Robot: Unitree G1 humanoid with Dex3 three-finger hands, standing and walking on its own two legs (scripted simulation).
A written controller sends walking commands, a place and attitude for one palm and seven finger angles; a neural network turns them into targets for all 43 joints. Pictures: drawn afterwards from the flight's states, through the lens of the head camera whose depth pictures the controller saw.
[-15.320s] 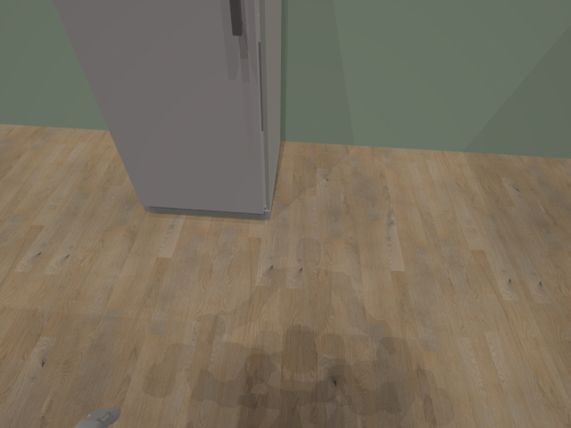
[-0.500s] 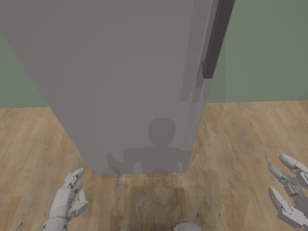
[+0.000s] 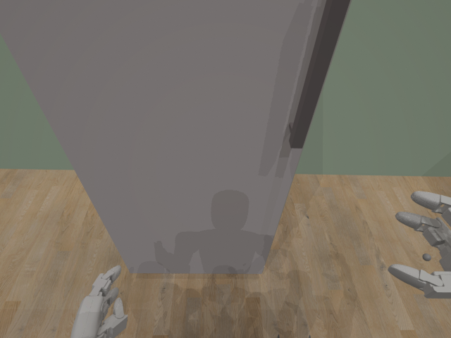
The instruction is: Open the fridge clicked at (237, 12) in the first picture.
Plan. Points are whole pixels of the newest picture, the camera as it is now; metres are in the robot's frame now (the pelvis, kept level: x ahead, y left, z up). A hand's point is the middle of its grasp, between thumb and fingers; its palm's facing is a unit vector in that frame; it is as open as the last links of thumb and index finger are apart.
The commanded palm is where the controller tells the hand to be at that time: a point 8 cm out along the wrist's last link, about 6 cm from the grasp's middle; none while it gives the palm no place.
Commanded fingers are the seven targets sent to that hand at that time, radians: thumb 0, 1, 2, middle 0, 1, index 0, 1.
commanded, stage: raise the hand to about handle height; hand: right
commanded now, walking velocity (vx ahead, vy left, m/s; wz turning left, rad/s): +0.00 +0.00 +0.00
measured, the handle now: (316, 56) +0.48 -0.13 +0.29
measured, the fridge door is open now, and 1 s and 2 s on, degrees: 0 0 0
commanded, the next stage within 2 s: move the hooked fingers beside the handle in 1.14 s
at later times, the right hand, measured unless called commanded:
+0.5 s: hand out of the picture +0.25 -0.30 +0.23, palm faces +0.10 +0.99 -0.13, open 13.9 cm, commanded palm +0.22 -0.33 +0.25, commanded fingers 0.00 0.50 -0.30 0.30 1.20 0.30 1.20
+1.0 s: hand out of the picture +0.28 -0.27 +0.26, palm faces +0.08 +0.99 -0.14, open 14.0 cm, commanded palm +0.24 -0.32 +0.28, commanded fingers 0.00 0.50 -0.30 0.30 1.20 0.30 1.20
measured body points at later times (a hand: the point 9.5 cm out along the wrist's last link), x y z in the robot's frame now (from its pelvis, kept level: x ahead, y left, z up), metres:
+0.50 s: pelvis +0.00 -0.01 +0.01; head -0.03 +0.01 +0.46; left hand +0.21 +0.19 -0.04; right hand +0.24 -0.35 +0.24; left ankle -0.01 +0.12 -0.72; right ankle +0.03 -0.10 -0.72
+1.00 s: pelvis +0.00 +0.00 +0.01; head -0.03 +0.03 +0.46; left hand +0.21 +0.22 -0.05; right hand +0.27 -0.33 +0.27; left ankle -0.01 +0.12 -0.72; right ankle +0.03 -0.10 -0.72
